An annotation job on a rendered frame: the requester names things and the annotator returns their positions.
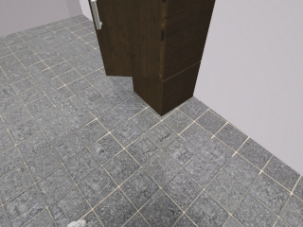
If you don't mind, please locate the handle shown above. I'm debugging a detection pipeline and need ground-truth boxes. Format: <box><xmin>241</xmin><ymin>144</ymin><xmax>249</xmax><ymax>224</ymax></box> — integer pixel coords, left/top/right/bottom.
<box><xmin>90</xmin><ymin>0</ymin><xmax>102</xmax><ymax>30</ymax></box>

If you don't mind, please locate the cupboard door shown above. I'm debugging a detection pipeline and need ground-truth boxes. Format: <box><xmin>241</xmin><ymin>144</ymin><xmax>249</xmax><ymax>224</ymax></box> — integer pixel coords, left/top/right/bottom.
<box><xmin>88</xmin><ymin>0</ymin><xmax>163</xmax><ymax>79</ymax></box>

